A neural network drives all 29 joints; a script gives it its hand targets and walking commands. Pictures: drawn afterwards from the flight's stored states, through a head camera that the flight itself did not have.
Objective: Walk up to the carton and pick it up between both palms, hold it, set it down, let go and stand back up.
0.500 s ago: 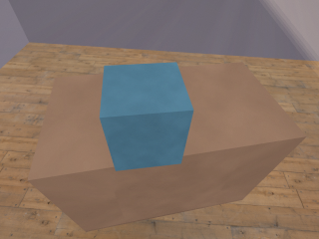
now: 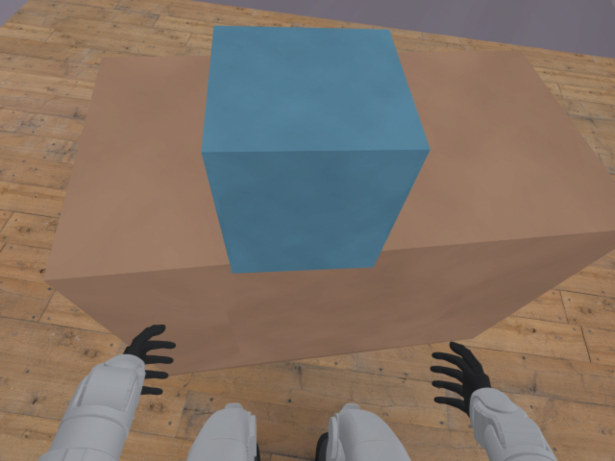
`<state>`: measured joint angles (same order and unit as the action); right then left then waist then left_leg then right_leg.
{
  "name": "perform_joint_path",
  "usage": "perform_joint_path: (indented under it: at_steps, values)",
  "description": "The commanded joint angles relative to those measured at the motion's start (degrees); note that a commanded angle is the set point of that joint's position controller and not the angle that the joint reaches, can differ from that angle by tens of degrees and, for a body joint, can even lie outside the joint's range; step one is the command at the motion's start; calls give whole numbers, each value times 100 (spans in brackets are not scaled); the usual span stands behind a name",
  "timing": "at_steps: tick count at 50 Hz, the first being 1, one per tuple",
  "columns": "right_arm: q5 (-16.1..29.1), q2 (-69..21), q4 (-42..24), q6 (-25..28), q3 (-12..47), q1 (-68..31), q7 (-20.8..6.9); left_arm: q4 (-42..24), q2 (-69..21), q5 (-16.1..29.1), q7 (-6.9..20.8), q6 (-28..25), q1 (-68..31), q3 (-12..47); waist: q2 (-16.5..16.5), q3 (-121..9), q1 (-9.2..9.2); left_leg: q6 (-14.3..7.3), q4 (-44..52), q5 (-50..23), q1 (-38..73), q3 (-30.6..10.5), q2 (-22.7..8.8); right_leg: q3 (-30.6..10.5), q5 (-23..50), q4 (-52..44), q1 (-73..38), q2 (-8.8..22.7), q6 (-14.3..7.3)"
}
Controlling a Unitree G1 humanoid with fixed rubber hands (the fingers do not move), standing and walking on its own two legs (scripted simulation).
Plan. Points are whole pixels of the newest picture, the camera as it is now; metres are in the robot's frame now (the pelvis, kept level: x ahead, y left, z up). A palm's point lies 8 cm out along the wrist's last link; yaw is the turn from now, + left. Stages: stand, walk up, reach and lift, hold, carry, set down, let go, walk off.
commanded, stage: reach and lift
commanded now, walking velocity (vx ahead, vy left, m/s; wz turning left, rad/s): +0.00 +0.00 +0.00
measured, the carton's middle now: (303, 161) +0.47 +0.02 +0.09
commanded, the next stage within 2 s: none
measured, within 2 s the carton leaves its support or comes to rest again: neither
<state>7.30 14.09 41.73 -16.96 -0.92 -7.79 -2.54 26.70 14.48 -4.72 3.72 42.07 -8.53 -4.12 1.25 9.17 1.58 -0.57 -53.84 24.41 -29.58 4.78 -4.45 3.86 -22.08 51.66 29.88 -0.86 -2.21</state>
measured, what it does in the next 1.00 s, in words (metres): rises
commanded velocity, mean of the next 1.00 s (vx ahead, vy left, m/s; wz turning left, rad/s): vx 0.00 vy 0.00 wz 0.00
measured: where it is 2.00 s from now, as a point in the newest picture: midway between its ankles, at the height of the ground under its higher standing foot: outside the picture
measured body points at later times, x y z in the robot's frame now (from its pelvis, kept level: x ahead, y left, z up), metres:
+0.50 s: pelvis +0.03 +0.00 +0.04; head +0.07 -0.01 +0.49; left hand +0.23 +0.22 -0.03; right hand +0.17 -0.22 -0.07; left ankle +0.04 +0.11 -0.69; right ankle +0.05 -0.10 -0.69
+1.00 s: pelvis +0.04 -0.02 +0.06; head +0.03 +0.00 +0.51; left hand +0.20 +0.21 -0.01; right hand +0.18 -0.21 -0.02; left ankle +0.04 +0.11 -0.69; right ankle +0.05 -0.10 -0.69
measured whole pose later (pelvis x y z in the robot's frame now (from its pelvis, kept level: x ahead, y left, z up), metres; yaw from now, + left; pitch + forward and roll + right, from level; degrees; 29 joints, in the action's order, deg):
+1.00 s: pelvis +0.04 -0.02 +0.06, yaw +2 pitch -4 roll +0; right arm 2.4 4.4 25.7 3.1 -1.3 20.2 -1.5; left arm 18.4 13.5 4.9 -3.5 6.7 16.8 4.3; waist 2.6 3.2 -0.8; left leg 0.9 -20.4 10.7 -5.7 4.4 -2.0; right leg 4.6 -11.0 21.5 6.8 -0.8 -2.8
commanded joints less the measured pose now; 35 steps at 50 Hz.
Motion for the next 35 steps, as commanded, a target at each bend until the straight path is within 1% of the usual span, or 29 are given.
perform_joint_path:
  at_steps: [1,2,3,4,5,7,8,9,10,11,12,13,14,15,16,17,18,19,21,22,23,24,25,28,30,31,33,34,35]
  values:
    - [601,1435,-225,-255,127,1945,272,-1296,82,-281,371,754,2888,-152,-104,-2475,164,507,1241,-3010,2560,-231,73,46,3170,-1518,-1387,-88,-114]
    - [569,1442,-405,-222,182,1963,315,-1686,46,-326,382,778,2980,-71,-106,-2261,149,554,1453,-2898,2599,-228,108,90,2994,-1763,-1531,-149,-127]
    - [590,1337,-598,-154,158,1910,365,-1934,74,-364,391,751,2994,13,-95,-1750,245,576,1653,-2690,2473,-72,254,72,2885,-2029,-1553,-147,-78]
    - [428,1269,-784,-95,72,1779,376,-2262,202,-384,347,646,2836,25,-105,-1399,213,520,1786,-2404,2283,-44,301,87,2533,-2137,-1523,-138,-75]
    - [272,1126,-933,-21,-20,1585,370,-2363,323,-420,276,485,2463,123,-79,-887,283,472,1870,-2063,2029,-50,298,87,2106,-2228,-1336,-122,-54]
    - [-66,662,-1280,156,-155,1175,226,-2528,545,-377,26,29,1508,186,-250,-300,185,288,2044,-1133,1516,19,303,45,822,-2351,-846,-5,-45]
    - [-194,402,-1499,274,-197,1079,131,-2608,679,-383,-98,-235,1110,218,-414,-68,120,234,2053,-732,1324,16,243,-74,350,-2339,-558,45,-22]
    - [-318,222,-1558,359,-266,1015,48,-2582,715,-354,-216,-465,657,238,-449,-79,163,177,2062,-362,1298,7,174,-82,60,-2263,-363,74,5]
    - [-411,126,-1653,466,-336,888,-28,-2543,733,-245,-308,-701,410,253,-639,-138,148,61,2150,-48,1207,-33,80,-165,-84,-2139,-361,114,7]
    - [-523,101,-1748,614,-438,757,-114,-2521,820,-176,-404,-925,132,250,-933,-509,115,5,2302,107,1037,-86,-25,-173,124,-1962,-669,82,13]
    - [-643,100,-1739,747,-498,869,-173,-2467,711,-35,-482,-1115,19,289,-1117,-878,134,-52,2470,286,749,-6,-121,-110,416,-1776,-1208,-6,53]
    - [-728,142,-1788,913,-622,952,-189,-2463,712,88,-516,-1319,128,270,-1127,-1253,95,-88,2386,268,492,-11,-199,-222,683,-1610,-1611,37,69]
    - [-786,195,-1789,1085,-674,1082,-201,-2407,604,206,-554,-1492,310,384,-1156,-1583,66,-64,2458,-76,435,-25,-238,-126,1038,-1487,-1973,-86,92]
    - [-764,198,-1801,1237,-708,1103,-188,-2244,589,335,-575,-1635,474,450,-984,-1858,133,-33,2401,-496,571,-97,-245,-199,1287,-1521,-2031,-44,121]
    - [-774,244,-1717,1342,-707,1205,-171,-2123,590,423,-595,-1723,552,480,-882,-2222,136,54,2232,-1018,926,-184,-204,-139,1557,-1551,-1893,-19,90]
    - [-725,308,-1643,1425,-725,1331,-158,-2012,543,545,-606,-1758,886,430,-677,-2452,42,176,2052,-1659,1384,-205,-77,-120,1702,-1732,-1627,9,59]
    - [-749,292,-1556,1485,-672,1511,-145,-1789,454,604,-599,-1783,1094,443,-344,-2434,82,229,1924,-1956,1801,-180,32,-77,1825,-1912,-1435,41,26]
    - [-705,346,-1562,1520,-631,1533,-123,-1713,532,662,-574,-1792,1216,425,-233,-2560,-19,238,1978,-2088,2080,-157,124,-10,2007,-2000,-1464,7,53]
    - [-660,433,-1638,1538,-516,1834,-58,-1490,472,685,-524,-1760,1769,294,95,-2349,-121,257,2193,-2174,2224,-64,280,-38,2554,-2286,-1759,11,123]
    - [-637,489,-1660,1556,-478,1919,-5,-1350,429,640,-480,-1779,1959,241,195,-2247,-101,236,2353,-2272,2163,-23,297,-49,2758,-2374,-1969,-22,164]
    - [-654,537,-1725,1564,-423,1975,33,-1234,383,648,-454,-1782,2085,200,256,-2095,-188,226,2515,-2249,2166,-15,344,-50,2765,-2553,-2182,-26,154]
    - [-650,521,-1876,1608,-388,1978,66,-1132,310,652,-413,-1822,2220,197,452,-1875,-237,205,2680,-2174,2061,33,395,-113,2737,-2708,-2314,-56,203]
    - [-633,473,-1909,1632,-339,2109,112,-1023,370,592,-391,-1881,2319,103,480,-1676,-253,182,2809,-2183,2011,58,407,-136,2761,-2819,-2432,-38,222]
    - [-639,250,-2041,1717,-261,2126,152,-864,346,472,-346,-2180,2211,53,550,-1076,-313,92,3157,-2009,2088,76,439,-178,2262,-3158,-2372,-46,233]
    - [-588,166,-2046,1742,-248,2229,121,-944,389,388,-383,-2396,2012,6,457,-818,-320,19,3381,-1820,2308,22,426,-285,1772,-3349,-2101,-11,212]
    - [-528,122,-2141,1773,-224,2180,97,-964,331,352,-418,-2514,1921,29,336,-698,-371,15,3461,-1728,2387,-4,433,-327,1578,-3444,-2061,41,185]
    - [-474,-95,-2161,1765,-167,2261,44,-1024,385,414,-473,-2707,1778,93,286,-512,-290,-81,3631,-1401,2520,-57,385,-413,1078,-3542,-1934,73,167]
    - [-487,-136,-2130,1782,-174,2309,30,-1197,370,358,-511,-2804,1701,134,125,-527,-371,-70,3657,-1342,2541,-30,385,-431,997,-3604,-1933,145,126]
    - [-454,-244,-2272,1786,-139,2336,10,-1386,414,430,-529,-2900,1608,193,57,-600,-297,-106,3684,-1245,2574,-59,370,-534,881,-3631,-1915,202,126]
